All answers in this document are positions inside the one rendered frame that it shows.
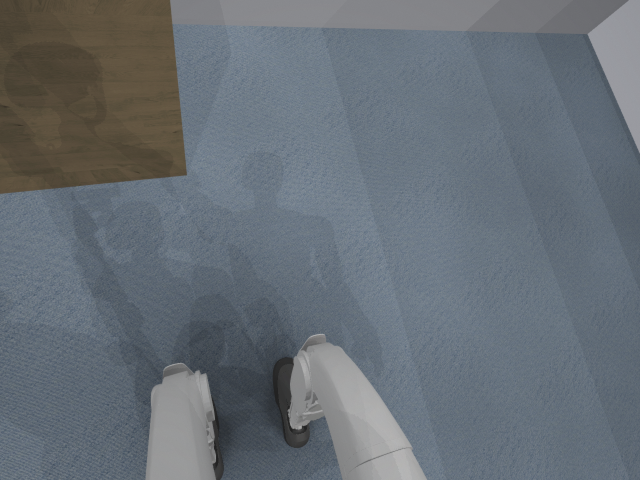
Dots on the robot right shin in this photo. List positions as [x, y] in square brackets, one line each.
[300, 412]

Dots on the cabinet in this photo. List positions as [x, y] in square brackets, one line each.
[88, 93]

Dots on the right robot foot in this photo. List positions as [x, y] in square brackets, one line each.
[282, 371]

